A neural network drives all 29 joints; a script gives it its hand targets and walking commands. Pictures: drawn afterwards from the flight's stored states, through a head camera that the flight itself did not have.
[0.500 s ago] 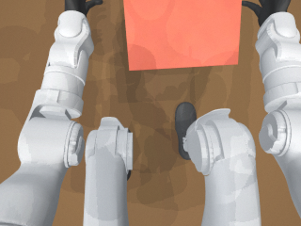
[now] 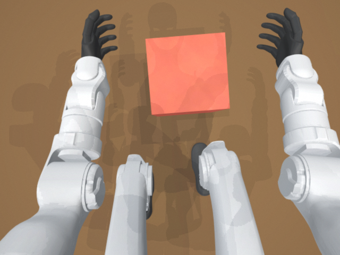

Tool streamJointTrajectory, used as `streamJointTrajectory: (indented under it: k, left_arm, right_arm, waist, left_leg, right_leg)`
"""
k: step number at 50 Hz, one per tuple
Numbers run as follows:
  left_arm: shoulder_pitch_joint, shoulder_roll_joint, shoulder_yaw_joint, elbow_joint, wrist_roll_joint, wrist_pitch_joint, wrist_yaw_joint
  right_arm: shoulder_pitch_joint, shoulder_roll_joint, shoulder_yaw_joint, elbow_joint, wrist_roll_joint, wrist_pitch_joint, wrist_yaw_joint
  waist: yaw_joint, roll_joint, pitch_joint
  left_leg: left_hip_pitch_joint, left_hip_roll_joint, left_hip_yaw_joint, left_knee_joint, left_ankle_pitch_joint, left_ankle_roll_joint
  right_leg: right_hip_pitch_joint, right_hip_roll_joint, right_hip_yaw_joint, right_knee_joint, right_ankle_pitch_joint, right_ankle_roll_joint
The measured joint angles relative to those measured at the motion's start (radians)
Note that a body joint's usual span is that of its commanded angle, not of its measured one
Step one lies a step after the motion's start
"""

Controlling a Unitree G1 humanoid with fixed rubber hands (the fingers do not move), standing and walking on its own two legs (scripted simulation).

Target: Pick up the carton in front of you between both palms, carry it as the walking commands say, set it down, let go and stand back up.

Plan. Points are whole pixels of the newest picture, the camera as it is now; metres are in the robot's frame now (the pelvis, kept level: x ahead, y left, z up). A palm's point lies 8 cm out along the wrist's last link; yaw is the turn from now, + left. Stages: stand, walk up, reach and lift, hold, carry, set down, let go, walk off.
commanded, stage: set down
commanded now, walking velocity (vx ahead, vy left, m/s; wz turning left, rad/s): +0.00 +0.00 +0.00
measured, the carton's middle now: (184, 82) +0.49 -0.09 -0.37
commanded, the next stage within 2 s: let go in 0.42 s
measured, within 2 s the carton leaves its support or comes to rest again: neither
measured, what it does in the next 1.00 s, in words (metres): rises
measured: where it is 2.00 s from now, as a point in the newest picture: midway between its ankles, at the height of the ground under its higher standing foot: (173, 190)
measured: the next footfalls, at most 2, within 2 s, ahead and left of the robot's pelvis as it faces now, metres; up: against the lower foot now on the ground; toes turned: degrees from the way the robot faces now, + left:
none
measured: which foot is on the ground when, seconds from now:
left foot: down 0.00-1.00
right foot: down 0.00-1.00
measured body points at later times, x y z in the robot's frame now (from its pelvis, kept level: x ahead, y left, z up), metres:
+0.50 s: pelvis +0.03 -0.01 +0.13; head +0.31 -0.05 +0.48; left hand +0.53 +0.12 +0.03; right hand +0.48 -0.29 +0.03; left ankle +0.07 +0.12 -0.46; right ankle +0.13 -0.12 -0.46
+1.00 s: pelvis +0.09 -0.01 +0.25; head +0.25 -0.03 +0.67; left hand +0.39 +0.18 +0.15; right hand +0.34 -0.27 +0.15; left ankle +0.07 +0.12 -0.46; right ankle +0.13 -0.12 -0.46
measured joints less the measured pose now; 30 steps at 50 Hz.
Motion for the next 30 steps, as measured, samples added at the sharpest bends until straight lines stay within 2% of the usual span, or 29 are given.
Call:
streamJointTrajectory:
  k: [7,22,30]
  left_arm:
    - [0.063,-0.008,0.014,-0.054,0.008,0.017,-0.014]
    - [0.153,-0.024,0.06,-0.017,0.045,-0.022,-0.067]
    - [0.283,-0.056,0.052,-0.059,0.116,-0.027,-0.069]
  right_arm:
    - [0.065,0.007,0.001,-0.064,0.003,0.023,0.02]
    - [0.142,0.056,-0.024,-0.049,-0.062,0.001,0.044]
    - [0.272,0.072,0.002,-0.094,-0.133,-0.008,0.066]
  waist:
    - [0.003,0.001,-0.036]
    - [0.011,-0.001,-0.091]
    - [0.022,0.0,-0.085]
  left_leg:
    - [0.106,0.011,-0.006,-0.138,0.027,0.002]
    - [0.373,0.026,-0.018,-0.485,0.134,0.003]
    - [0.54,0.033,-0.031,-0.659,0.187,0.001]
  right_leg:
    - [0.109,0.006,-0.001,-0.131,0.017,-0.002]
    - [0.384,0.009,0.0,-0.46,0.098,-0.008]
    - [0.555,0.009,-0.007,-0.627,0.139,-0.014]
